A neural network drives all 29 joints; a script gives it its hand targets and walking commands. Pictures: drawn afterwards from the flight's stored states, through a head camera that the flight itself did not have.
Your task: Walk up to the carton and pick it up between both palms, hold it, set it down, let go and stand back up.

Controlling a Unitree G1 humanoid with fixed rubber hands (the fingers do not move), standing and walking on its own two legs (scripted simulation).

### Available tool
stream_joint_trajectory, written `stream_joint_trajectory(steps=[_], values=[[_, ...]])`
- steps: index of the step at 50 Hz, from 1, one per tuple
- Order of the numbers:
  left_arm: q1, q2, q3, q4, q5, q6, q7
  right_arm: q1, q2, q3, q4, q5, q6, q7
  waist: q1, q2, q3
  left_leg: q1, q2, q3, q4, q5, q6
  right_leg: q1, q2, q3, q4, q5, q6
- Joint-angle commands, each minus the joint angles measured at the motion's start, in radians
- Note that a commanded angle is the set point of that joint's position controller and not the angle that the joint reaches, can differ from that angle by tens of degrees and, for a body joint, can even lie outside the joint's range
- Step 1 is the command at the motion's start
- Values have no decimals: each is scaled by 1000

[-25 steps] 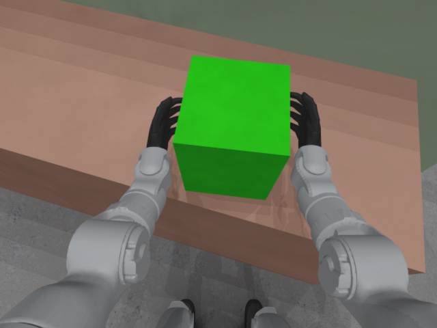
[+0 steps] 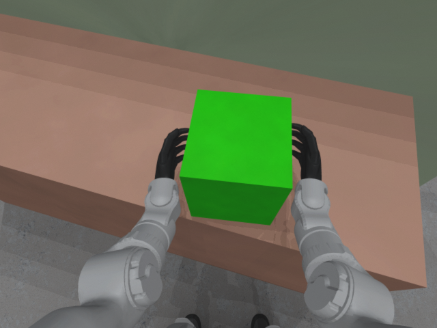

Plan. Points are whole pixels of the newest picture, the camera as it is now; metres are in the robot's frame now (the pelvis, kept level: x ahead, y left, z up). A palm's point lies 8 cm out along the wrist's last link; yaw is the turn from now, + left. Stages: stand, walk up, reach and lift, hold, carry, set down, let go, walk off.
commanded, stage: reach and lift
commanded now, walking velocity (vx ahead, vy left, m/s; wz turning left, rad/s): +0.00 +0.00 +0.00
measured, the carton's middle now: (236, 162) +0.43 -0.01 -0.02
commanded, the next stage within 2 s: none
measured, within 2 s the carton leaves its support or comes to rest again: leaves its support in 1.94 s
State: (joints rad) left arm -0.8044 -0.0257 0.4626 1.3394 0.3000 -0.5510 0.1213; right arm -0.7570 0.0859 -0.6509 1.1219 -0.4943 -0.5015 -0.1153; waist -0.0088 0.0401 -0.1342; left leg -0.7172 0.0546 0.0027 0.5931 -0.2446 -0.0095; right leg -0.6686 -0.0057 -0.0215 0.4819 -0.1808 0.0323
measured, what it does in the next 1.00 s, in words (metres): stands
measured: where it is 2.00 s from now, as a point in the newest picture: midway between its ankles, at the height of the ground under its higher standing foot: outside the picture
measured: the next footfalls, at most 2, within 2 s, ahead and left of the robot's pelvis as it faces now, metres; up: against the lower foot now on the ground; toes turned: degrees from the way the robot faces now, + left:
none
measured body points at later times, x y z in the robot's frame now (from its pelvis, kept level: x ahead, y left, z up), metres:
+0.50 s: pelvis +0.00 -0.01 +0.01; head +0.13 +0.01 +0.44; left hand +0.41 +0.13 -0.01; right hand +0.42 -0.14 +0.01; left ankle +0.00 +0.12 -0.73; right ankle +0.01 -0.14 -0.73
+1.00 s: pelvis +0.01 -0.01 +0.01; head +0.13 +0.02 +0.44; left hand +0.41 +0.13 -0.01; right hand +0.41 -0.14 +0.01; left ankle +0.00 +0.12 -0.73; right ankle +0.01 -0.14 -0.73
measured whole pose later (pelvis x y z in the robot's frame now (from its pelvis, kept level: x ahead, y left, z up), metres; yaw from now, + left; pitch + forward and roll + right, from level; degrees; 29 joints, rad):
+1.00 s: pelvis +0.01 -0.01 +0.01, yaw +1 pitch +20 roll -2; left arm -0.76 -0.07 0.53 1.21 0.41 -0.52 0.09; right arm -0.73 0.12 -0.71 1.11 -0.53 -0.57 -0.16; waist -0.01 -0.01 -0.10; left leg -0.65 0.06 0.01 0.50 -0.20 -0.02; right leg -0.60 -0.01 -0.04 0.39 -0.15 0.02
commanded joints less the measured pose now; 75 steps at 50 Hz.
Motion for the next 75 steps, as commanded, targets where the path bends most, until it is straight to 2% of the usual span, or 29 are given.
stream_joint_trajectory(steps=[1,7,10,11,12,14,16,17,18,20,23,27,30,34,39,40,41,42,44,46,47,54,59,60,64,70,71,74,75], values=[[-453,-487,-171,-29,122,-10,-128,-388,590,315,150,-129,-10,156,8,-51,-573,267,-36,74,-62,400,-51,417,31,-69,1,392,-33],[-442,-483,-181,-32,136,-1,-130,-371,599,294,148,-148,-17,151,0,7,-554,296,-32,95,-83,370,-54,401,34,-81,-26,336,-38],[-434,-467,-152,-44,148,1,-132,-352,624,288,128,-160,-10,148,-3,-26,-565,244,-46,104,-88,357,-43,441,30,-67,-26,344,-32],[-420,-471,-155,-26,147,6,-136,-337,629,293,147,-156,-7,152,15,-10,-544,239,-39,98,-98,337,-40,428,30,-60,-26,328,-35],[-434,-476,-165,-51,139,8,-134,-372,610,278,106,-160,-10,151,-11,-26,-560,263,-39,105,-103,320,-33,452,35,-78,-29,327,-26],[-434,-470,-167,-57,129,8,-137,-387,622,284,84,-171,-12,144,-10,-41,-596,275,-38,103,-96,324,-30,471,26,-74,-24,351,-22],[-438,-490,-175,-32,141,13,-143,-364,626,260,115,-196,-7,146,-5,-21,-551,224,-48,115,-113,253,-35,452,27,-76,-44,259,-24],[-443,-483,-151,-40,145,8,-135,-355,639,269,119,-186,-12,148,12,-44,-565,234,-43,112,-108,279,-31,474,27,-74,-33,285,-26],[-454,-488,-156,-44,148,8,-134,-363,635,263,107,-204,-14,145,-6,-55,-574,215,-45,99,-128,256,-32,503,21,-69,-52,306,-27],[-414,-472,-124,-46,172,10,-134,-352,645,270,116,-187,-20,142,12,-37,-549,208,-44,111,-125,258,-25,489,15,-60,-37,306,-23],[-432,-508,-141,-40,164,17,-137,-337,659,259,131,-185,-15,133,-11,-17,-539,213,-40,114,-123,276,-28,482,19,-68,-40,313,-26],[-411,-496,-143,-51,179,11,-133,-337,647,255,135,-196,-47,136,2,5,-558,257,-45,109,-109,350,-47,462,27,-86,-43,350,-37],[-428,-495,-143,-70,186,15,-128,-356,639,263,144,-191,-48,142,27,-21,-548,243,-44,111,-107,356,-39,472,30,-76,-34,349,-34],[-373,-502,-137,-73,200,15,-122,-332,645,274,141,-173,-64,133,22,-14,-547,253,-43,120,-99,374,-40,492,31,-78,-26,376,-30],[-387,-521,-146,-123,205,25,-108,-338,596,243,161,-194,-59,134,-1,13,-565,313,-38,109,-121,367,-54,416,37,-82,-61,316,-46],[-391,-517,-156,-107,186,25,-106,-345,599,252,156,-183,-67,130,14,18,-549,320,-37,119,-109,376,-55,409,39,-90,-50,306,-41],[-401,-537,-156,-103,182,25,-104,-353,596,247,152,-184,-71,128,2,-3,-558,355,-30,109,-105,398,-55,399,40,-97,-52,311,-40],[-410,-530,-147,-144,191,27,-105,-346,591,261,144,-199,-70,127,26,-6,-574,322,-39,112,-113,385,-60,431,48,-85,-60,325,-46],[-413,-534,-148,-94,189,26,-106,-361,598,246,142,-198,-73,131,10,-15,-565,283,-30,98,-132,332,-48,440,38,-92,-70,272,-40],[-391,-535,-128,-89,207,32,-110,-325,632,261,155,-188,-70,131,34,-41,-538,258,-50,98,-132,342,-40,466,46,-79,-63,316,-39],[-387,-540,-114,-81,221,35,-112,-334,627,274,149,-189,-64,132,8,-30,-522,263,-37,100,-137,326,-39,467,36,-84,-63,323,-32],[-369,-548,-168,-112,196,19,-107,-344,609,295,144,-169,-99,128,21,10,-574,318,-38,105,-130,373,-42,433,45,-80,-57,324,-46],[-394,-552,-169,-116,182,10,-106,-374,571,288,154,-172,-109,121,18,-15,-596,333,-35,96,-131,387,-62,449,40,-87,-76,339,-44],[-399,-541,-145,-107,184,11,-104,-387,569,294,145,-174,-108,117,23,-54,-588,307,-39,97,-128,356,-52,459,42,-81,-72,331,-35],[-407,-550,-176,-144,173,-6,-105,-398,596,320,144,-159,-126,110,21,-10,-623,267,-47,100,-138,355,-43,501,41,-71,-50,394,-36],[-412,-558,-231,-101,141,-33,-109,-397,609,375,155,-118,-154,99,16,-29,-658,281,-46,94,-114,449,-52,557,49,-75,-32,527,-26],[-433,-576,-208,-110,138,-37,-107,-425,606,397,185,-122,-157,95,35,-24,-680,268,-48,94,-116,428,-48,566,45,-77,-33,540,-24],[-425,-571,-241,-111,122,-42,-115,-421,599,403,175,-127,-154,89,8,-48,-655,228,-50,93,-119,369,-34,549,47,-70,-22,509,-15],[-443,-564,-236,-119,108,-47,-107,-423,606,425,171,-119,-156,93,27,-63,-670,227,-52,92,-115,384,-30,568,47,-62,-4,540,-7]])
